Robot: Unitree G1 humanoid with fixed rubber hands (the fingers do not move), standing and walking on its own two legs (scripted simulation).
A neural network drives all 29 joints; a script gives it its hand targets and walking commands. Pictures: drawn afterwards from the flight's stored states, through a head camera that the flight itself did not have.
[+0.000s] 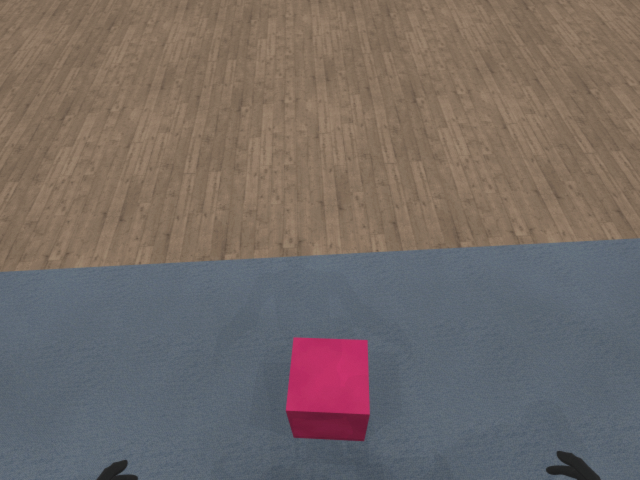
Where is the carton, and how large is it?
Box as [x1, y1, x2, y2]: [286, 337, 369, 440]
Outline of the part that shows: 294,337 286,403 286,412 293,436 310,438 363,440 369,415 367,340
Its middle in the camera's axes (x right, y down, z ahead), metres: +0.03 +0.44 +1.12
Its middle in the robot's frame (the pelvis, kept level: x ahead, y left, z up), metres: +0.46 +0.01 -0.66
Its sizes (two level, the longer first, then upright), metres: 0.210 0.200 0.250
